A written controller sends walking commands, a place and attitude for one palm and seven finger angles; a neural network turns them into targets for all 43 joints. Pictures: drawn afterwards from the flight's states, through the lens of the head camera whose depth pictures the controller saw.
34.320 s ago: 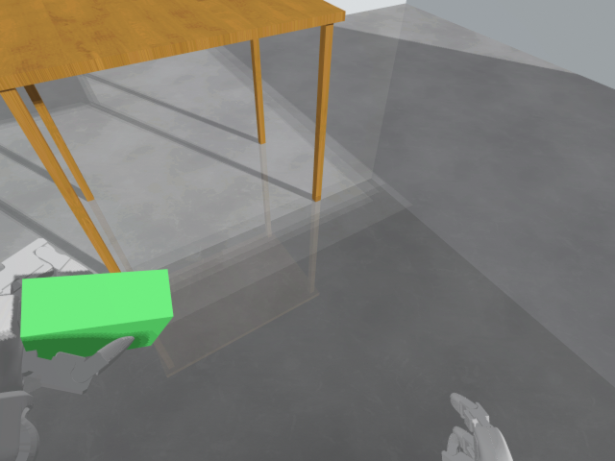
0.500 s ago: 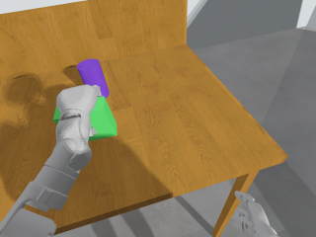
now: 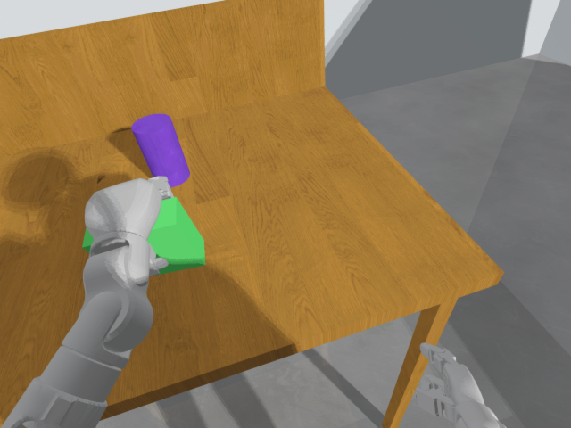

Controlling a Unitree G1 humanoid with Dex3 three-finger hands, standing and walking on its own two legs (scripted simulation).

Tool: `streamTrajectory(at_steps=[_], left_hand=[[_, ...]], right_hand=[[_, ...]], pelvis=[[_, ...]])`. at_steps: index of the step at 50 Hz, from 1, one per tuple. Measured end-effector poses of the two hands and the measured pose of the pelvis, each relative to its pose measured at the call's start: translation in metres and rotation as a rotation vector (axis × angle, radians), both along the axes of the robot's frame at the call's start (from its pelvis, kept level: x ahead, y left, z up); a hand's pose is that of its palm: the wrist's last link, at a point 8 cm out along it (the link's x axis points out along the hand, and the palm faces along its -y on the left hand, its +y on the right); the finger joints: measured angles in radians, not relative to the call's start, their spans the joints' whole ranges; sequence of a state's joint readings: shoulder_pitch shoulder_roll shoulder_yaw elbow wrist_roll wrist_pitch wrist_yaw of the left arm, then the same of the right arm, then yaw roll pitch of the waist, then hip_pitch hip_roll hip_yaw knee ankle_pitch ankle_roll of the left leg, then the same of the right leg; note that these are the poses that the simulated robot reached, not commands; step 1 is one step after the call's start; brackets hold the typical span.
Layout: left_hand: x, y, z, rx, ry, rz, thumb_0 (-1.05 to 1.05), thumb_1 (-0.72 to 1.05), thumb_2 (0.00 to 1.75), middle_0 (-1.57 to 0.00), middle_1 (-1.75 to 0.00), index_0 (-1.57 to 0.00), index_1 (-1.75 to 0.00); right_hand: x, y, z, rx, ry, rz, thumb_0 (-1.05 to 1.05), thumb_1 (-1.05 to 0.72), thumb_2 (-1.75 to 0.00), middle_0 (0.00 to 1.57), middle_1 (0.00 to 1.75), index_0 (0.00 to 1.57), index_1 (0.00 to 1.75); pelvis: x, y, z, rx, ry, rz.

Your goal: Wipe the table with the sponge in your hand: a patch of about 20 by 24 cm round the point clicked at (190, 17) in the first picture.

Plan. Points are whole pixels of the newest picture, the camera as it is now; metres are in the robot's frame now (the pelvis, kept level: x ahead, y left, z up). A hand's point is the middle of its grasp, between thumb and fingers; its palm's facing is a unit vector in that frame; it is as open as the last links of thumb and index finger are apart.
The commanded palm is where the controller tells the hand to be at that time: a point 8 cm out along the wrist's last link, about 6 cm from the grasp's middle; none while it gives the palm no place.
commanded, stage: wipe back along the middle lane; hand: left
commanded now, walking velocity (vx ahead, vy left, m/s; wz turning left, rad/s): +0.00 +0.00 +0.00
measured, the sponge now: (155, 249) +0.32 +0.24 +0.11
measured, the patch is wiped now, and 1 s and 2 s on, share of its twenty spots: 0.70 0.75 0.85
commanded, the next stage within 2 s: slide across to the third lane in 0.56 s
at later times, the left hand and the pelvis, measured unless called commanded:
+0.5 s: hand (149, 258) +0.27 +0.21 +0.15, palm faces +0.24 -0.19 -0.95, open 9.2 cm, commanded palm +0.22 +0.19 +0.17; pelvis +0.00 +0.00 +0.00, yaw +0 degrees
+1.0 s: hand (170, 263) +0.26 +0.17 +0.16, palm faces +0.25 -0.26 -0.93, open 9.2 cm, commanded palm +0.22 +0.15 +0.20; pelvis -0.01 -0.01 +0.00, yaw +0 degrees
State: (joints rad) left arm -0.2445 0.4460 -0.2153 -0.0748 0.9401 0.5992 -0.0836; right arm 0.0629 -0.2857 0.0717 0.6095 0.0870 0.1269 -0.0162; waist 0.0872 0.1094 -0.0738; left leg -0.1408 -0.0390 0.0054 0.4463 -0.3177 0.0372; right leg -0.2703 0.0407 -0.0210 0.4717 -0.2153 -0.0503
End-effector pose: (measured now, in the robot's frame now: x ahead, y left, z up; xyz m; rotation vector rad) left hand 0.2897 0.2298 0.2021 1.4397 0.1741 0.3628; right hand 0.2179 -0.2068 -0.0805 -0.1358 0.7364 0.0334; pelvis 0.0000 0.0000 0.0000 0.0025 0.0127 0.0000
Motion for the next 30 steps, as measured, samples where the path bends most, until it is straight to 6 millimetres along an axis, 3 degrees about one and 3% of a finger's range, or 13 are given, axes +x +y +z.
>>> streamTrajectory(at_steps=[30], left_hand=[[-0.060, -0.020, -0.002, -0.123, -0.132, -0.054, 0.05, -0.42, 1.09, -0.66, -1.52, -0.80, -1.44]], right_hand=[[0.010, 0.019, 0.007, 0.042, -0.019, 0.055, 0.01, -0.91, -0.90, 0.20, 0.30, 0.19, 0.30]], pelvis=[[-0.003, 0.001, -0.002, -0.002, -0.028, -0.005]])
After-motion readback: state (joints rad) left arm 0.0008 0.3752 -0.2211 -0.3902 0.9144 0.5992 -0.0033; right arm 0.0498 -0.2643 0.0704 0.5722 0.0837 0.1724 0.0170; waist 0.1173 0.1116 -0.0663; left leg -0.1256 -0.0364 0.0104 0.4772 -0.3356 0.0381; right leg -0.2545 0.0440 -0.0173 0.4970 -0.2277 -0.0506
